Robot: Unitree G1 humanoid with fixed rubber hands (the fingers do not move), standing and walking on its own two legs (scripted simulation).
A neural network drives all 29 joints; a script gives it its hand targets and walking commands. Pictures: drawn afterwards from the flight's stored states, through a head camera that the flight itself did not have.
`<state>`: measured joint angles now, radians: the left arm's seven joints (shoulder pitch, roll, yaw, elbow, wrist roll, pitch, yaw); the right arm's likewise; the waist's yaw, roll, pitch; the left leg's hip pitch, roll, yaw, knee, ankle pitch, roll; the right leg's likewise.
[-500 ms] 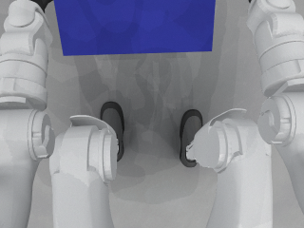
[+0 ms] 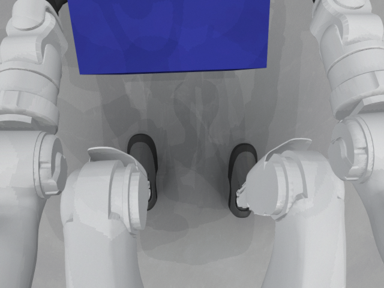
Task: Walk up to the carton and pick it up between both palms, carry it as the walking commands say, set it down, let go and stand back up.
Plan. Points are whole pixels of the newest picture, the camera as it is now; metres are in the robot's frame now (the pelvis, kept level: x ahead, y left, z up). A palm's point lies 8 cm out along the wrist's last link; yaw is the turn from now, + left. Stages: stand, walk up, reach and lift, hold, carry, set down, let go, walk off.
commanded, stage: reach and lift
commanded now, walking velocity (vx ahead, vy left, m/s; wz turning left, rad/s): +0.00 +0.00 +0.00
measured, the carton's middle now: out of the picture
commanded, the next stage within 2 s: none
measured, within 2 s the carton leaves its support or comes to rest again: leaves its support in 1.30 s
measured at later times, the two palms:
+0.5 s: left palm (53, 1) +0.52 +0.22 -0.20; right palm out of the picture +0.56 -0.13 -0.18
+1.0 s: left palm (54, 1) +0.53 +0.22 -0.20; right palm out of the picture +0.56 -0.13 -0.18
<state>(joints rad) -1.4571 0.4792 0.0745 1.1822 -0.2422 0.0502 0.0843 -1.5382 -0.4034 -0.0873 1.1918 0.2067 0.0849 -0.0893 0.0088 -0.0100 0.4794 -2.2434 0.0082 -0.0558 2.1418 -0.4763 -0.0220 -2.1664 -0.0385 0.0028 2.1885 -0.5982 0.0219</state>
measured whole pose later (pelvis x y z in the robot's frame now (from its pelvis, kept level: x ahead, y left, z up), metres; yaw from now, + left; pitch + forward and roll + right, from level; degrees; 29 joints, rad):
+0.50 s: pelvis +0.00 +0.00 +0.00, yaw +0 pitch +33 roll -2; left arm -1.46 0.45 0.02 1.18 -0.26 0.04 0.09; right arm -1.56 -0.31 -0.06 1.19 0.22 0.06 -0.11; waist 0.01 -0.01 0.48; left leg -2.24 0.01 -0.06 2.14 -0.48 -0.02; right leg -2.16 -0.04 0.00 2.19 -0.60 0.02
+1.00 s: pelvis +0.00 +0.00 +0.00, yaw +0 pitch +34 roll -2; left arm -1.48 0.45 0.05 1.19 -0.28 0.09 0.07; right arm -1.56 -0.31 -0.09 1.17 0.20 0.09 -0.08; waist 0.01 -0.01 0.47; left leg -2.26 0.01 -0.06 2.14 -0.47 -0.02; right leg -2.18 -0.04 0.00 2.19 -0.60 0.02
